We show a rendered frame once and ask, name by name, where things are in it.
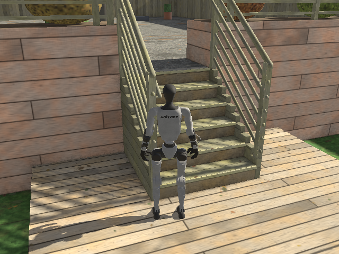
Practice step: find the left robot forearm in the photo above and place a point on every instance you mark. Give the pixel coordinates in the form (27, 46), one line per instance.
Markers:
(145, 142)

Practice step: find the right robot forearm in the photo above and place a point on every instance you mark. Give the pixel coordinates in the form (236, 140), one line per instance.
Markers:
(193, 140)

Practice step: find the robot right upper arm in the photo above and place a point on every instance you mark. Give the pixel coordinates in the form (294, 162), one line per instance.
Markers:
(188, 120)

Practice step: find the robot right foot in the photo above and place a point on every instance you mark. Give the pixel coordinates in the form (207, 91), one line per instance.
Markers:
(181, 214)

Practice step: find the robot left upper arm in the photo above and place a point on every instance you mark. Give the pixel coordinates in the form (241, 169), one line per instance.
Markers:
(150, 121)

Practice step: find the right robot thigh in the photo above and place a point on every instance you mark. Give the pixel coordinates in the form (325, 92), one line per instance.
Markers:
(181, 165)

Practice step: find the robot right hand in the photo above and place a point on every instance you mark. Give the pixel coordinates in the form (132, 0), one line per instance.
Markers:
(191, 151)

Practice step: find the robot left hand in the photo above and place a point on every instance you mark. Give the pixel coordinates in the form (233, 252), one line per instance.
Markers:
(145, 153)

